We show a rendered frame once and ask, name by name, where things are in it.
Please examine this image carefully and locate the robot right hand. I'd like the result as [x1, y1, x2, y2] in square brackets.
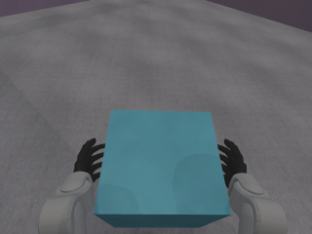
[217, 138, 247, 188]

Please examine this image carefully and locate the carton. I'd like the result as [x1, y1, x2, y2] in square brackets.
[94, 109, 232, 228]

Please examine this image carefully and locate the left robot forearm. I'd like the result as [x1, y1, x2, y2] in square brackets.
[37, 171, 95, 234]

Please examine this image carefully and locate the right robot forearm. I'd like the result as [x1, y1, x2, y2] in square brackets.
[227, 173, 289, 234]

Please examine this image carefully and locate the robot left hand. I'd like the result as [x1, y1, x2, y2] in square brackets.
[73, 138, 105, 182]

